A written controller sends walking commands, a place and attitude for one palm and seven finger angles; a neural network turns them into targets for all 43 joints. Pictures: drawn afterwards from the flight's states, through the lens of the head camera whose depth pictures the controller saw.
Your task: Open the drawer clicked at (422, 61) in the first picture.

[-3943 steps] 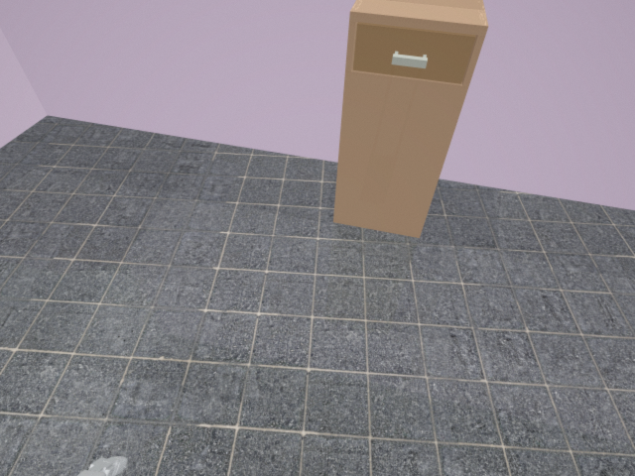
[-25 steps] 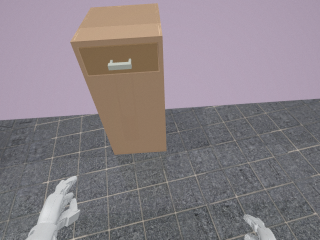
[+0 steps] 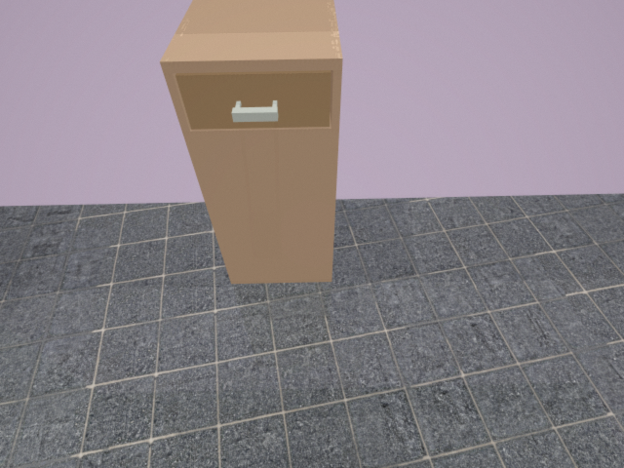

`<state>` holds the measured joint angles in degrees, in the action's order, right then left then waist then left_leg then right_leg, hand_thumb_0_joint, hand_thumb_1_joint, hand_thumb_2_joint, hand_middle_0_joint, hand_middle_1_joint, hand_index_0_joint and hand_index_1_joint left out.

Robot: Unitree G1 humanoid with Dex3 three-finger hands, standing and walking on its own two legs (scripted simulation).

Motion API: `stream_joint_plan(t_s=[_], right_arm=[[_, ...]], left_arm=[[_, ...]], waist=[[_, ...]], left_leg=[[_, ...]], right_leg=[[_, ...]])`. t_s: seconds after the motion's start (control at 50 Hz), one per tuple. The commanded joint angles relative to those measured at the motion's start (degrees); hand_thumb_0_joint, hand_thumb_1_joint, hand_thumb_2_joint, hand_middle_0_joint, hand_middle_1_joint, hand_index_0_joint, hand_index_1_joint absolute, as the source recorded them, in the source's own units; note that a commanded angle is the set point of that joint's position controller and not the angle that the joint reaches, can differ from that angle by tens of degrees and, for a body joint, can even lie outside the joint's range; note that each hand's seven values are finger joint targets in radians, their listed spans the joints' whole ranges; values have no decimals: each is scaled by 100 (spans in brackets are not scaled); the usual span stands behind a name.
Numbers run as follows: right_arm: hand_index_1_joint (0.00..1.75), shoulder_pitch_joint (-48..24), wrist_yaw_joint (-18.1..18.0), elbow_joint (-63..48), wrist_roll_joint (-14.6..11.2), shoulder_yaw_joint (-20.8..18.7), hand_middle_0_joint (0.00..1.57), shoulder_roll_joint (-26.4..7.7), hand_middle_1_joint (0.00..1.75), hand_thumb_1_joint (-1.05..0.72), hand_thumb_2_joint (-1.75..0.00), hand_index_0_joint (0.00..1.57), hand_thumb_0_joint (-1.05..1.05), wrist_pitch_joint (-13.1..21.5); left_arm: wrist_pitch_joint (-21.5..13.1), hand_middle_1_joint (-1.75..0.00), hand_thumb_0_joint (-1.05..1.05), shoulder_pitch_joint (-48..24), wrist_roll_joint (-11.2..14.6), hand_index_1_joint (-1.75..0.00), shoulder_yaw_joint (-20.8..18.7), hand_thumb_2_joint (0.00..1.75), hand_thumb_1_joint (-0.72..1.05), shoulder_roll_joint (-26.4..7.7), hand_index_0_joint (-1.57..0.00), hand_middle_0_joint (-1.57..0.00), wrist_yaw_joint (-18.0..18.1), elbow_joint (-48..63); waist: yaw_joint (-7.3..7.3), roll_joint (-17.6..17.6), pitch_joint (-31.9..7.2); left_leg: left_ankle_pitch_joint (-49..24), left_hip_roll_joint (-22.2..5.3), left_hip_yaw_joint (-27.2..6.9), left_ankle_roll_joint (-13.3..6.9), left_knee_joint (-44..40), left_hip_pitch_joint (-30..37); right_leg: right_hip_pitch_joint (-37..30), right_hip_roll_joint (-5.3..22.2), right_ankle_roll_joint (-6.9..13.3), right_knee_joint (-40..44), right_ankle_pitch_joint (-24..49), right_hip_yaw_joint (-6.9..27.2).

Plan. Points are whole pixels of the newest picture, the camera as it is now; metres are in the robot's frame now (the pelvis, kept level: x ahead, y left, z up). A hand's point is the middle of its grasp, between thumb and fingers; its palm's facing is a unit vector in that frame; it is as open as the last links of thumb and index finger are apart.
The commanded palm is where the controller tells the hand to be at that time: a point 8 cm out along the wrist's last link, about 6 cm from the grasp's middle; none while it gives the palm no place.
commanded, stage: let the arm hang, fingers relaxed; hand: left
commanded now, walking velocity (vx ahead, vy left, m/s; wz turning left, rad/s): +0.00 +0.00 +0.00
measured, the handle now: (256, 109) +0.84 +0.19 +0.00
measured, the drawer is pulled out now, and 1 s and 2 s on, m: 0.00 0.00 0.00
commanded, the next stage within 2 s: look to check the result in 0.44 s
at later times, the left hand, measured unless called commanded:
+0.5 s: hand out of the picture +0.08 +0.19 -0.16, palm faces -0.02 -0.96 -0.28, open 7.4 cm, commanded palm none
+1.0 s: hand out of the picture +0.09 +0.20 -0.15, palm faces -0.01 -0.94 -0.34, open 7.4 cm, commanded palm none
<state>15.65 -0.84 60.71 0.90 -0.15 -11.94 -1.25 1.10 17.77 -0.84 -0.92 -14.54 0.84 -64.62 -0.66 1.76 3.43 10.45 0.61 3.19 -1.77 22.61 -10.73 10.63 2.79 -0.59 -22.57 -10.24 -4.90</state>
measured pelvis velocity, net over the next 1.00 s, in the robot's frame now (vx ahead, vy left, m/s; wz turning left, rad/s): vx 0.03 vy -0.04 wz -0.01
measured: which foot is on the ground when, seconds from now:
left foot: down 0.00-1.00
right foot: down 0.00-1.00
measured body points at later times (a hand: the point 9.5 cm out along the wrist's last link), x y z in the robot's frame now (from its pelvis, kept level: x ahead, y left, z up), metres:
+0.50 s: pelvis +0.01 -0.02 +0.00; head +0.02 -0.03 +0.45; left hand +0.08 +0.24 -0.14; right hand +0.03 -0.29 -0.15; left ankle +0.02 +0.10 -0.74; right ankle +0.02 -0.13 -0.74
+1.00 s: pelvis +0.03 -0.04 +0.00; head +0.05 -0.05 +0.45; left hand +0.09 +0.25 -0.13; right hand +0.09 -0.32 -0.15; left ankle +0.02 +0.10 -0.74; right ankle +0.02 -0.13 -0.74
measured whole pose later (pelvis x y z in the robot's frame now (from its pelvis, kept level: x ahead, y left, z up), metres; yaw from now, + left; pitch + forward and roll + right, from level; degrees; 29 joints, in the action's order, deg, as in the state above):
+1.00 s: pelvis +0.03 -0.04 +0.00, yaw +0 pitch -1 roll +0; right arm 8.4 -0.6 62.9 1.0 -0.4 -17.2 -0.7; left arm -1.1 7.9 -0.6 -1.1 -16.9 0.6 -65.2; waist 0.2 1.7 3.0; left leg 10.2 -2.5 2.5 1.8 17.1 -5.7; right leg 6.0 -0.7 2.4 -17.8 -10.8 -5.6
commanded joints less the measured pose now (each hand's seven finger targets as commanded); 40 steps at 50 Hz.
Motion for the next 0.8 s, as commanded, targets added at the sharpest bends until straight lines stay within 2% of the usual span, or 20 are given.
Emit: stream_joint_plan(t_s=[0.0, 0.06, 0.1, 0.26, 0.34, 0.44, 0.6, 0.78], right_arm=[[30, 134, -35, -123, -13, -216, 20, -953, 30, -90, -90, 20, 0, 150], [30, 107, -29, -45, -10, -210, 20, -962, 30, -90, -90, 20, 0, 160], [30, 63, -25, -15, -5, -220, 20, -975, 30, -90, -90, 20, 0, 169], [30, -128, -10, 28, 5, -214, 20, -1025, 30, -90, -90, 20, 0, 199], [30, -202, -11, 26, 4, -218, 20, -1087, 30, -90, -90, 20, 0, 217], [30, -314, -10, 25, 8, -203, 20, -1157, 30, -90, -90, 20, 0, 213], [30, -444, -18, 6, 1, -200, 20, -1318, 30, -90, -90, 20, 0, 207], [30, -588, -12, -5, -2, -209, 20, -1423, 30, -90, -90, 20, 0, 172]], left_arm=[[-170, -30, 0, -161, -6, -30, -103, 90, 90, -727, -20, -20, 48, 209], [-184, -30, 0, -253, -6, -30, -114, 90, 90, -793, -20, -20, 49, 175], [-184, -30, 0, -351, -7, -30, -130, 90, 90, -834, -20, -20, 51, 179], [-236, -30, 0, -633, 1, -30, -167, 90, 90, -975, -20, -20, 40, 234], [-275, -30, 0, -785, 7, -30, -189, 90, 90, -1041, -20, -20, 42, 273], [-280, -30, 0, -901, 11, -30, -194, 90, 90, -1080, -20, -20, 36, 278], [-311, -30, 0, -1008, 27, -30, -194, 90, 90, -1177, -20, -20, 33, 253], [-329, -30, 0, -1077, 29, -30, -192, 90, 90, -1299, -20, -20, 43, 253]], waist=[[75, -209, 130], [73, -265, 101], [69, -176, 191], [69, -101, 11], [85, -93, -202], [85, 6, -162], [102, -116, -380], [126, -141, -353]], left_leg=[[774, -775, -824, -46, -883, -272], [670, -753, -769, -45, -859, -238], [691, -746, -790, -33, -913, -275], [104, -699, -654, -6, -765, -84], [-294, -727, -619, 17, -688, 54], [-339, -748, -605, 54, -730, 77], [-647, -793, -577, 77, -694, 338], [-663, -806, -539, 96, -685, 481]], right_leg=[[29, 374, 255, 410, -412, 515], [14, 391, 256, 433, -411, 549], [42, 388, 253, 437, -434, 563], [-88, 461, 280, 575, -240, 666], [-275, 491, 302, 593, 119, 676], [-324, 499, 307, 666, 183, 685], [-471, 517, 317, 707, 643, 678], [-449, 519, 320, 793, 801, 729]])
